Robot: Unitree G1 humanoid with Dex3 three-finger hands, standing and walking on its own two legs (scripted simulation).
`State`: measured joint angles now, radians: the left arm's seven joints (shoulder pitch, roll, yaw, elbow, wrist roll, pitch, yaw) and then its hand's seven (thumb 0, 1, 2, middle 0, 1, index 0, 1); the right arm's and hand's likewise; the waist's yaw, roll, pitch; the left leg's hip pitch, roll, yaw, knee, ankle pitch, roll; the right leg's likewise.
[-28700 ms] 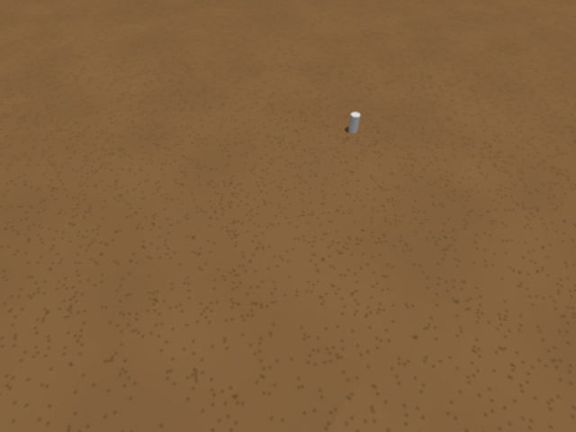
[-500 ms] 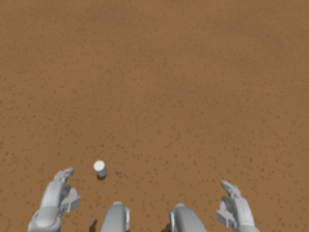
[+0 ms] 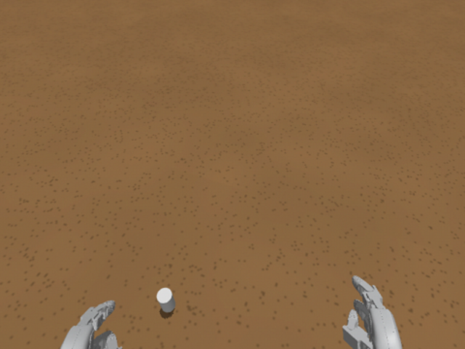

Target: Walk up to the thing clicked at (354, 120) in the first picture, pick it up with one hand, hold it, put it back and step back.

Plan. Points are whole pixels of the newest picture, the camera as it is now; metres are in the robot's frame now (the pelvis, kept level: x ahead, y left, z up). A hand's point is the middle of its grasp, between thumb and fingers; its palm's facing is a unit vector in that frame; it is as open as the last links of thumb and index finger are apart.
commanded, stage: home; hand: left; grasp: from above
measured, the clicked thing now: (166, 300) +0.44 +0.22 -0.66
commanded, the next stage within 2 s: stand in 1.78 s
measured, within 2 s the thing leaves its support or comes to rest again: neither
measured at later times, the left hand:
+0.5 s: hand out of the picture +0.16 +0.18 -0.05, palm faces +0.04 -0.98 -0.19, open 7.4 cm
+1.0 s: hand out of the picture +0.16 +0.18 -0.05, palm faces +0.04 -0.98 -0.19, open 7.4 cm
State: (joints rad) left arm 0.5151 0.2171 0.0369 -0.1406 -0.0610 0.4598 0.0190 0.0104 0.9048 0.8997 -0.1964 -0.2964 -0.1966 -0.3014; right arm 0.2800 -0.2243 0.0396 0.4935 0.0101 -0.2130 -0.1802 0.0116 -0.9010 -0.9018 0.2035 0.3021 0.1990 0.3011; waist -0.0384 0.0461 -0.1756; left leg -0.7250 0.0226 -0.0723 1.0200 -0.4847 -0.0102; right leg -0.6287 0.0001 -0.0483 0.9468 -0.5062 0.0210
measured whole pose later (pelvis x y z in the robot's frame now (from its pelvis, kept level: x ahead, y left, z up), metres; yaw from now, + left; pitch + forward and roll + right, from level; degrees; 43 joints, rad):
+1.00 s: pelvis -0.01 +0.00 +0.00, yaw -1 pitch +10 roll -3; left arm 0.51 0.22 0.03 -0.14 -0.06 0.46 0.02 0.01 0.91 0.90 -0.20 -0.30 -0.20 -0.30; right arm 0.29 -0.22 0.04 0.53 0.01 -0.23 -0.18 0.01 -0.90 -0.90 0.21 0.30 0.20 0.30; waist -0.04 0.05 -0.16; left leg -0.72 0.02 -0.06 1.03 -0.48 -0.01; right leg -0.63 0.00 -0.04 0.95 -0.50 0.03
